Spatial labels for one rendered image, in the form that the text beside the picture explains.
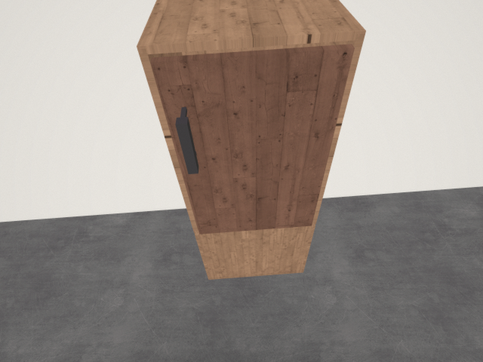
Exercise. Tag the cupboard door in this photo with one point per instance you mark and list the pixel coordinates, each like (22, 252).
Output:
(262, 124)

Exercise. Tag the handle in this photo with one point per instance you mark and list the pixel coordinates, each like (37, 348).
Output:
(186, 142)

